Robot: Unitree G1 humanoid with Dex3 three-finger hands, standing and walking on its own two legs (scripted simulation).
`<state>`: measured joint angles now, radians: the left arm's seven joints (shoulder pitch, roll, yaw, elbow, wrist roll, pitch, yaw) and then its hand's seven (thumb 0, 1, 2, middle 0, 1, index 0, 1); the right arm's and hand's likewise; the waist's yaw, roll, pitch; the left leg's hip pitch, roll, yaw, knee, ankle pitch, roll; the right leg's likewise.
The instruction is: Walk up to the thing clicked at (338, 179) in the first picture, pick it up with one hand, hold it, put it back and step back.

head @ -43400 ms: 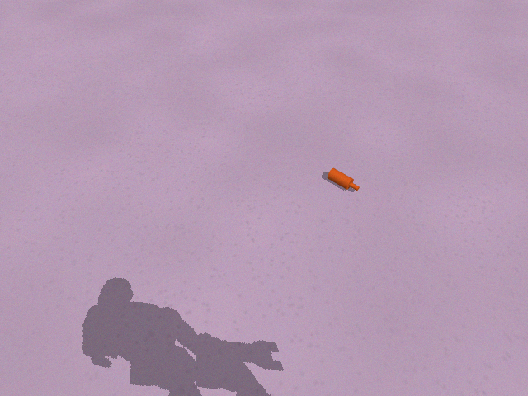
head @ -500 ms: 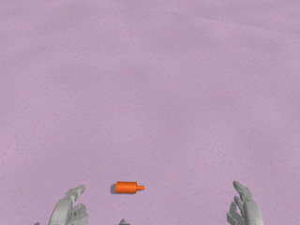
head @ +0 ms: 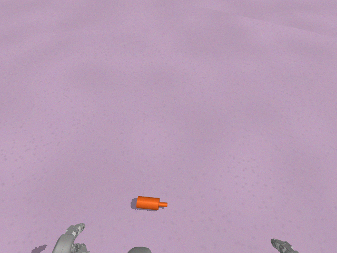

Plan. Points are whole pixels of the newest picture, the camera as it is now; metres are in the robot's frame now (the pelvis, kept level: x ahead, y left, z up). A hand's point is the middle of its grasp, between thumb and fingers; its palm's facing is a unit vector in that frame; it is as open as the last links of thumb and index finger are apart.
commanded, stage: stand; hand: left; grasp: from above
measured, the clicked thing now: (152, 203) +0.46 +0.13 -0.71
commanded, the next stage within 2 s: none
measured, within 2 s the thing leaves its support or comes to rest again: neither
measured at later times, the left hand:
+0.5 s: hand out of the picture +0.03 +0.24 -0.13, palm faces +0.05 -0.94 -0.33, open 7.4 cm
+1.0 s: hand out of the picture +0.06 +0.24 -0.12, palm faces +0.05 -0.94 -0.34, open 7.4 cm
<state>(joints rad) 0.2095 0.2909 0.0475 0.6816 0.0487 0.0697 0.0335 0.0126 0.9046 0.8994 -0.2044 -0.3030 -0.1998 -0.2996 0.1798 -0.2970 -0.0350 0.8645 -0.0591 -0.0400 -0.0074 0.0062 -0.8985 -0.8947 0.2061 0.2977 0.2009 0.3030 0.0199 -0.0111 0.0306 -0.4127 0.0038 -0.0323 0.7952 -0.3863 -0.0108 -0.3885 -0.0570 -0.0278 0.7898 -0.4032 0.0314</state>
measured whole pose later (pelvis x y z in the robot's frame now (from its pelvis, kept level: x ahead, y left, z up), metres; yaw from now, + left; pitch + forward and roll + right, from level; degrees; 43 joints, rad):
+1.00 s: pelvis +0.01 -0.01 +0.04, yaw +2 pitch -4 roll +0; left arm 0.12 0.31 0.04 1.16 0.02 0.00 0.02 0.01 0.90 0.90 -0.21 -0.30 -0.20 -0.30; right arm 0.13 -0.32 -0.01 1.14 -0.02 0.00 -0.01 0.00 -0.90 -0.90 0.20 0.30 0.20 0.30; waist 0.01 0.01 0.08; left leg -0.13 0.01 -0.06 0.38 -0.19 -0.02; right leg -0.08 -0.05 -0.07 0.35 -0.20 0.03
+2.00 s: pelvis +0.02 -0.01 +0.04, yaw +2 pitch -3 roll +0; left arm 0.11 0.33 0.03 1.15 0.01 -0.01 0.00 0.01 0.91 0.90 -0.21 -0.30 -0.20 -0.30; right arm 0.11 -0.34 0.00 1.14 -0.02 0.00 0.00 0.00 -0.90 -0.90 0.20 0.30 0.20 0.30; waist 0.00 0.01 0.06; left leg -0.12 0.02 -0.07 0.35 -0.19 -0.03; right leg -0.07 -0.04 -0.08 0.33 -0.21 0.02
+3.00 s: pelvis -0.12 +0.01 +0.01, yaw -3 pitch -3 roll +0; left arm 0.15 0.35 0.07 0.88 0.03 0.03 0.00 0.01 0.91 0.90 -0.21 -0.30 -0.20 -0.30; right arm 0.11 -0.37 -0.04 0.88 0.00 0.07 -0.01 0.00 -0.90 -0.89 0.21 0.30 0.20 0.30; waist -0.01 0.03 0.20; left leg -0.45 -0.05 -0.07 0.95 -0.48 0.01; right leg -0.27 0.04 0.03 0.68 -0.36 -0.03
